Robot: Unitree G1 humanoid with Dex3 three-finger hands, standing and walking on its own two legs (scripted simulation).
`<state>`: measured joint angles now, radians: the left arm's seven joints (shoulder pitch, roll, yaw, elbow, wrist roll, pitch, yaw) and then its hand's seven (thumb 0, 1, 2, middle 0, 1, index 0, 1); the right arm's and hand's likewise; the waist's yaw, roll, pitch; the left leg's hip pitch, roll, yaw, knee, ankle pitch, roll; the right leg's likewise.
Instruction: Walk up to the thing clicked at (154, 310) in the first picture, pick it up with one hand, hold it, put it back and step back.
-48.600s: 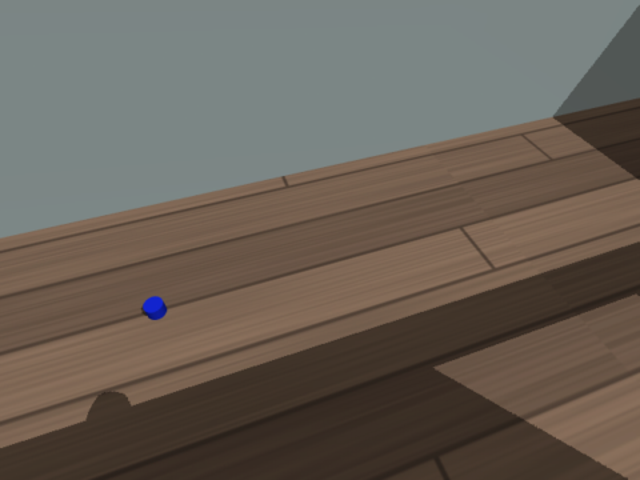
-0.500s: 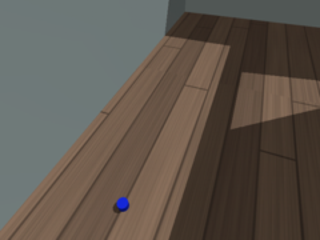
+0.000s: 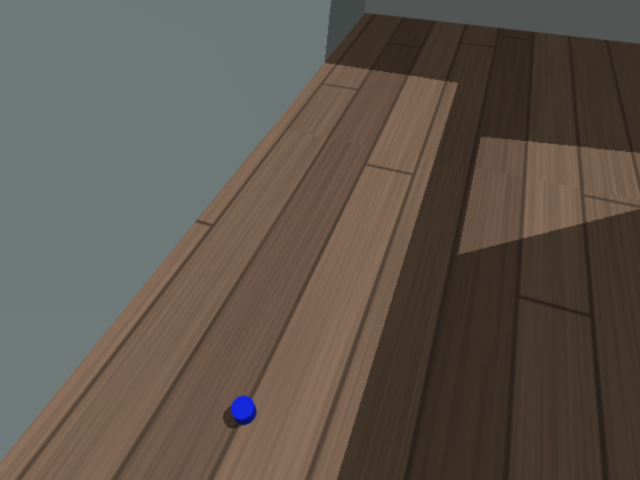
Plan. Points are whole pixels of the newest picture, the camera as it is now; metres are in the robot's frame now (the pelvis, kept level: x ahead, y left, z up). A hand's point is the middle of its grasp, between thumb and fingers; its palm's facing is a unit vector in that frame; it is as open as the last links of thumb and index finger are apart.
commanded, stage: stand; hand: left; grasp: from above
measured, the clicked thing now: (243, 410) +0.46 +0.27 -0.76
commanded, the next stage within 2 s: step back in 0.74 s
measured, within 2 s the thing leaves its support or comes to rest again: neither
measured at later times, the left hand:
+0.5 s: hand out of the picture +0.08 +0.24 -0.16, palm faces -0.01 -0.94 -0.34, open 7.3 cm
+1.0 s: hand out of the picture +0.08 +0.28 -0.17, palm faces -0.05 -0.93 -0.37, open 7.3 cm
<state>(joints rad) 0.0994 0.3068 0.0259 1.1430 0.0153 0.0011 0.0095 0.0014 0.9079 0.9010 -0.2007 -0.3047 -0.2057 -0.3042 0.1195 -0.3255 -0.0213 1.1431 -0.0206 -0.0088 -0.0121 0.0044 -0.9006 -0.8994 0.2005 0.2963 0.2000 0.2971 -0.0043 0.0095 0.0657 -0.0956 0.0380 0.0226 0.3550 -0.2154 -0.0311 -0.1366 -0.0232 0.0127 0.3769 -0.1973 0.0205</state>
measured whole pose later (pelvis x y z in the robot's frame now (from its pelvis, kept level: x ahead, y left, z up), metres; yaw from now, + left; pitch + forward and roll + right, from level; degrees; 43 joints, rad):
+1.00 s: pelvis -0.04 +0.03 -0.02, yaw -1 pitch -1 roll -1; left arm 0.07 0.37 0.06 0.96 0.02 0.04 0.01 0.00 0.91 0.90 -0.20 -0.30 -0.21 -0.30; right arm 0.09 -0.39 -0.05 1.01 -0.01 0.03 0.00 0.00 -0.90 -0.90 0.20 0.30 0.20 0.30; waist -0.02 -0.01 0.16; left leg -0.27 -0.01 0.00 0.65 -0.32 0.03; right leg -0.32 -0.03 0.05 0.53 -0.21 0.03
